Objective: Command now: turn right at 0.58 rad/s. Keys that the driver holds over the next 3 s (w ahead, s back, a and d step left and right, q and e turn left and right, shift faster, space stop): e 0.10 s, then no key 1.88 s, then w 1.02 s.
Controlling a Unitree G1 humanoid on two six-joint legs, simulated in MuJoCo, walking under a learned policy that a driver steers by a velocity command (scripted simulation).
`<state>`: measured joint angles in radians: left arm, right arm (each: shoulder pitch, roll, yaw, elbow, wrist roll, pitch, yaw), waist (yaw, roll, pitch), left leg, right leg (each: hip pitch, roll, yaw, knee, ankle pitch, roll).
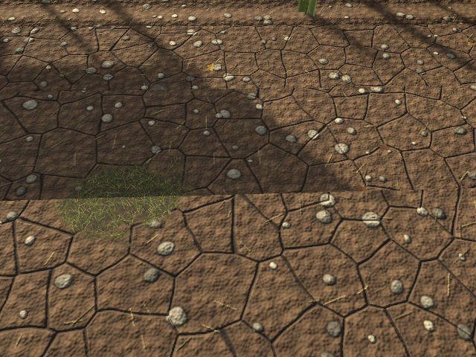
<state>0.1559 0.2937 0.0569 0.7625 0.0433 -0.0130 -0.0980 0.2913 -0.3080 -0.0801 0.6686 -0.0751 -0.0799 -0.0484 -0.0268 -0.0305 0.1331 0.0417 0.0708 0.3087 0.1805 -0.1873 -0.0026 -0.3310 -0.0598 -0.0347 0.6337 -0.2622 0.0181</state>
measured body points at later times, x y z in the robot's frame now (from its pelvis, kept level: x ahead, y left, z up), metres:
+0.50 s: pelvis +0.04 -0.07 -0.02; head +0.08 -0.07 +0.43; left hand +0.26 +0.15 -0.10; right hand +0.09 -0.35 -0.14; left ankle +0.09 +0.09 -0.75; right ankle +0.04 -0.15 -0.75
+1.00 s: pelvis +0.07 -0.04 -0.02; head +0.09 -0.05 +0.43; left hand +0.26 +0.20 -0.11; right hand +0.18 -0.32 -0.12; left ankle +0.08 +0.09 -0.75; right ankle +0.04 -0.15 -0.75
